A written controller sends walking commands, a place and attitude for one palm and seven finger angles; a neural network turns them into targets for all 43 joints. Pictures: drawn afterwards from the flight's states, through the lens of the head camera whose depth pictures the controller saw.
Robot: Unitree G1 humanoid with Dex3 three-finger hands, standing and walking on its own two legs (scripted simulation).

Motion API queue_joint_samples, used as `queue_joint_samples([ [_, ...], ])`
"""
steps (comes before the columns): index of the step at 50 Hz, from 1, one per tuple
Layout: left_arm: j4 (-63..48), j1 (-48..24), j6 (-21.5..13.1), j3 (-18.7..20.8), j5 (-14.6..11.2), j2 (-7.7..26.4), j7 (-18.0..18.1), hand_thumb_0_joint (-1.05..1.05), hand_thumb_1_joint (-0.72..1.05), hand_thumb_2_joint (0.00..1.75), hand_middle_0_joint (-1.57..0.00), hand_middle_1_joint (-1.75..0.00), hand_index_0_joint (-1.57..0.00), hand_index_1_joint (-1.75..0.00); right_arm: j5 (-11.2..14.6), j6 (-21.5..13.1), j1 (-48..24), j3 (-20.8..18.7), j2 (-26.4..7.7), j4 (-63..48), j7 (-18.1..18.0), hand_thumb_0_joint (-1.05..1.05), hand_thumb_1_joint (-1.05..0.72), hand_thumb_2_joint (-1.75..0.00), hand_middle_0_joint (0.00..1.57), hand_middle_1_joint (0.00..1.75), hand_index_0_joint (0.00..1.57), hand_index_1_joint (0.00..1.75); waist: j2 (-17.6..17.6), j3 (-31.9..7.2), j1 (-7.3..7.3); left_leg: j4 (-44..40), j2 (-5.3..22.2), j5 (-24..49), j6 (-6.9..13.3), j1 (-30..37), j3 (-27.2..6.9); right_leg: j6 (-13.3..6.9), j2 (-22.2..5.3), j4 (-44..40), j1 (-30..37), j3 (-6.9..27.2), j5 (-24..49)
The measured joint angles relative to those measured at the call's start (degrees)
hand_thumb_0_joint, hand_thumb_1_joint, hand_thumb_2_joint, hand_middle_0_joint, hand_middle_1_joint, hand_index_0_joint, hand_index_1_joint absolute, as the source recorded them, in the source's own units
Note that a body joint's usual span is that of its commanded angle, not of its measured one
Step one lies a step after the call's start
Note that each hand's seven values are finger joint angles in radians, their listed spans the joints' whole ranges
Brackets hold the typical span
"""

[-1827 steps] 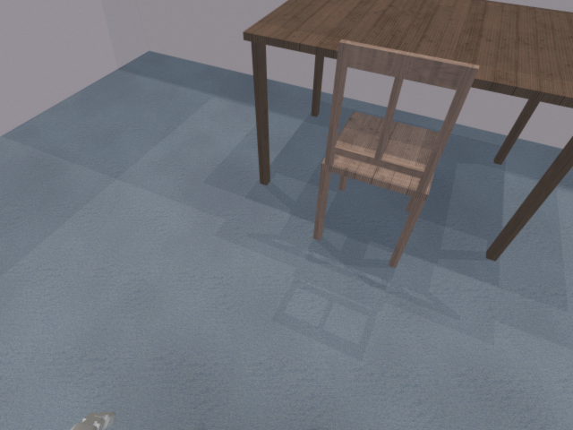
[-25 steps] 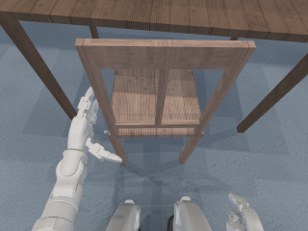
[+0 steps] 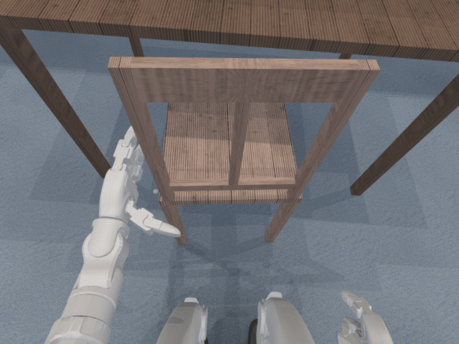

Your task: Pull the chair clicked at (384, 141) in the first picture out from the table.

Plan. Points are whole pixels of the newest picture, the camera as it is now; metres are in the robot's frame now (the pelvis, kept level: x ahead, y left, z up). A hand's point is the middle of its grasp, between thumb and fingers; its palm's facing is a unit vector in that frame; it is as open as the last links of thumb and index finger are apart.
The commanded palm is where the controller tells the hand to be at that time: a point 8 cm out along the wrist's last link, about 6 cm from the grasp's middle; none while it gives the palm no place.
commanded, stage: aim the fingers beside a spindle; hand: left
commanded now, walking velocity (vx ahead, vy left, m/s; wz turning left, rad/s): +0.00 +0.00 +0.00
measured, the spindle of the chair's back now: (237, 149) +0.47 +0.00 +0.00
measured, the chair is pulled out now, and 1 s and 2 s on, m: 0.04 0.03 -0.02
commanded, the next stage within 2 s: push the fingers through the gap in 0.18 s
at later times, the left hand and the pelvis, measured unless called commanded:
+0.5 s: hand (156, 190) +0.36 +0.14 +0.02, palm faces -0.04 -1.00 -0.02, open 17.1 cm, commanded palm +0.36 +0.18 +0.02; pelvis +0.00 +0.00 +0.00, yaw +1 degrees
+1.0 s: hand (164, 158) +0.43 +0.13 +0.02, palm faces -0.01 -1.00 -0.02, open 17.0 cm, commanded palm +0.42 +0.17 +0.02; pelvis -0.01 +0.00 -0.01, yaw +0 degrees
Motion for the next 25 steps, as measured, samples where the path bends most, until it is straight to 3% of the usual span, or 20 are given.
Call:
queue_joint_samples([
  [13,-2.7,2.5,0.4,-1.2,0.2,-0.9,1.0,-0.02,-0.50,0.30,-0.02,-0.06,-0.01,-0.06,0.0,0.2,-0.1,-0.1,0.2,-0.6,0.3,0.00,-0.91,-0.90,0.20,0.30,0.21,0.30,0.2,-0.1,0.45,-0.5,-0.1,-0.1,0.1,0.8,0.2,0.2,-0.1,-0.4,0.7,0.2,-0.2],
  [25,-0.3,-0.7,0.2,-1.5,0.6,-0.7,1.6,-0.02,-0.50,0.30,-0.03,-0.07,-0.02,-0.06,-0.2,0.0,-0.9,-0.3,0.0,0.3,-0.1,0.00,-0.91,-0.90,0.20,0.30,0.21,0.30,0.4,0.1,0.66,0.5,-0.4,-0.1,0.0,-0.1,-0.4,0.1,-0.4,0.4,0.1,-0.4,-0.3],
])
